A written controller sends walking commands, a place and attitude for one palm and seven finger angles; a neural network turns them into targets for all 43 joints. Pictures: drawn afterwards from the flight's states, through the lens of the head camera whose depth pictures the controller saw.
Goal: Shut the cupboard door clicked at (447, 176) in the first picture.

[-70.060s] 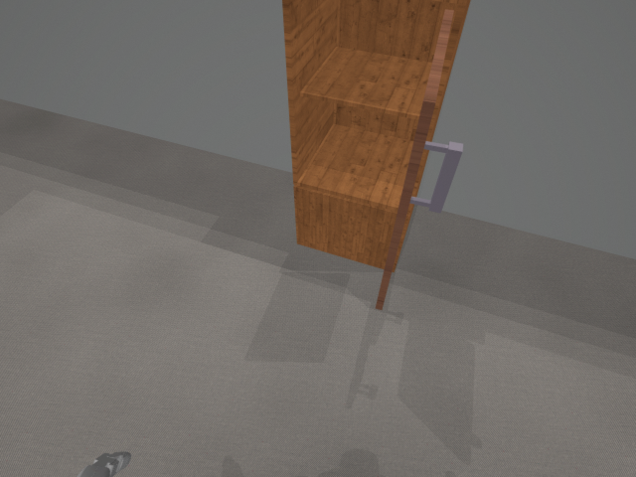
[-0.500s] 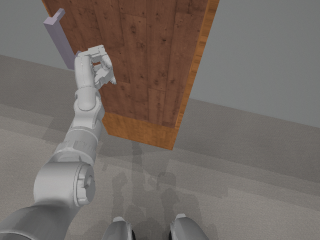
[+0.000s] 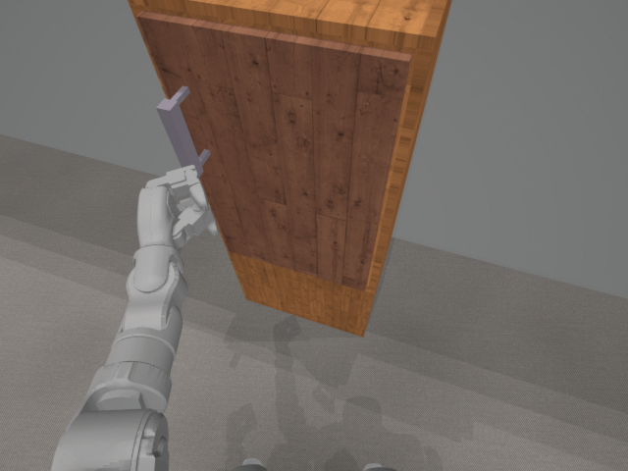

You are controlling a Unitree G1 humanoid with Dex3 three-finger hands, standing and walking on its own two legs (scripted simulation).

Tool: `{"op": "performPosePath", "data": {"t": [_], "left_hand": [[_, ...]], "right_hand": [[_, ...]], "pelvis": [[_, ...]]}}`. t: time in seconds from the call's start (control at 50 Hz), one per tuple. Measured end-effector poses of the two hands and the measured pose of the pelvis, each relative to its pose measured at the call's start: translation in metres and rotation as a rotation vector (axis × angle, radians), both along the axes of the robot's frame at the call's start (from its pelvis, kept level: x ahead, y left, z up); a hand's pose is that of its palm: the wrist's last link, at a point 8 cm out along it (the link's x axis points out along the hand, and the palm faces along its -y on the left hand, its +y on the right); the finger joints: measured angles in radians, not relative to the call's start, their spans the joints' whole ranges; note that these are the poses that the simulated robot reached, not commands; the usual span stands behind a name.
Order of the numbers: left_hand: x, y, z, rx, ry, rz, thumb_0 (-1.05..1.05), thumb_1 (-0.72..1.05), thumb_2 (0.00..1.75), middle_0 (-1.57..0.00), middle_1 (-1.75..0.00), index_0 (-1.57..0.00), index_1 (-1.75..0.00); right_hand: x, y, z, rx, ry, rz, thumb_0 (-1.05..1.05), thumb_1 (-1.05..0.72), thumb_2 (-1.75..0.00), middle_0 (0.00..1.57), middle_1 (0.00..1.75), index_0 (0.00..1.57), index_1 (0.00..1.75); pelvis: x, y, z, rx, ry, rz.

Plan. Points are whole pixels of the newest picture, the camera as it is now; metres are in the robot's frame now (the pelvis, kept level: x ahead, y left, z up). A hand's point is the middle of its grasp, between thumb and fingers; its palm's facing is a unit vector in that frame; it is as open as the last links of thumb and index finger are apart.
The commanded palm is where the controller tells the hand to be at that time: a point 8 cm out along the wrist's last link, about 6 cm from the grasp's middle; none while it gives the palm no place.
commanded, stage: draw the hand back to the body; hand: left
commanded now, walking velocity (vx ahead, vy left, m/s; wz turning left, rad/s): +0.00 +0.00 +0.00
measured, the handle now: (188, 134) +0.62 +0.19 +0.05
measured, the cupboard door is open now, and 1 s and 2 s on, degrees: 0 0 0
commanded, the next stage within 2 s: step back with the hand held close in 1.28 s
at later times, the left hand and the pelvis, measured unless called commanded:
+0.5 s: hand (84, 296) +0.28 +0.21 +0.14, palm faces +0.22 -0.94 -0.24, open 3.4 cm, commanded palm +0.24 +0.26 +0.17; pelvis +0.00 +0.01 +0.04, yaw +1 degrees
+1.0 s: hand out of the picture +0.18 +0.30 +0.21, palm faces +0.50 -0.75 -0.43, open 6.8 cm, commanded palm +0.14 +0.32 +0.22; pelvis +0.01 +0.02 +0.05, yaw +2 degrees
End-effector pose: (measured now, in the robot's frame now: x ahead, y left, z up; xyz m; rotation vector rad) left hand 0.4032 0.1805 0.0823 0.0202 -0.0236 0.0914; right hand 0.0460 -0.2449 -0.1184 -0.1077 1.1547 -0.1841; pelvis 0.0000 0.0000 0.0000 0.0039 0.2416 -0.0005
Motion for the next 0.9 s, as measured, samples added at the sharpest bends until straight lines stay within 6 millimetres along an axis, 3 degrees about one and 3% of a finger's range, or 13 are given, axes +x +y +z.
{"op": "performPosePath", "data": {"t": [0.12,0.24,0.4,0.52,0.7,0.9], "left_hand": [[-0.034,0.015,0.021,0.004,-0.03,-0.027,0.02,0.9,0.9,-1.3,-1.5,-1.3,-1.5],[-0.069,0.029,0.037,0.031,-0.029,-0.034,0.02,0.9,0.89,-1.26,-1.46,-1.26,-1.46],[-0.124,0.054,0.06,0.195,0.014,0.05,0.01,0.9,0.89,-1.11,-1.29,-1.11,-1.29],[-0.158,0.083,0.075,0.233,0.019,0.155,0.01,0.89,0.89,-0.96,-1.12,-0.96,-1.12],[-0.205,0.112,0.103,0.307,-0.026,0.268,0.01,0.89,0.89,-0.71,-0.85,-0.71,-0.86],[-0.249,0.141,0.133,0.436,-0.049,0.392,0.01,0.89,0.89,-0.44,-0.56,-0.44,-0.56]], "right_hand": [[0.02,-0.002,0.013,-0.02,-0.084,0.016,0.01,-0.91,-0.89,0.2,0.3,0.2,0.3],[0.059,0.001,0.032,-0.035,-0.233,0.038,0.01,-0.91,-0.89,0.2,0.3,0.2,0.3],[0.116,0.024,0.068,-0.04,-0.377,0.078,0.01,-0.91,-0.9,0.2,0.3,0.2,0.3],[0.145,0.046,0.086,-0.028,-0.455,0.152,0.01,-0.91,-0.89,0.2,0.3,0.2,0.3],[0.155,0.067,0.089,0.005,-0.476,0.216,0.01,-0.91,-0.89,0.2,0.3,0.2,0.3],[0.146,0.063,0.078,0.005,-0.443,0.209,0.01,-0.91,-0.89,0.2,0.3,0.2,0.3]], "pelvis": [[-0.001,0.001,0.01,-0.004,-0.064,0.009],[-0.004,0.005,0.017,0.0,-0.122,0.007],[-0.002,0.011,0.034,0.005,-0.215,0.012],[0.0,0.015,0.041,0.003,-0.257,0.021],[0.007,0.02,0.045,0.003,-0.285,0.028],[0.012,0.02,0.045,0.002,-0.289,0.029]]}}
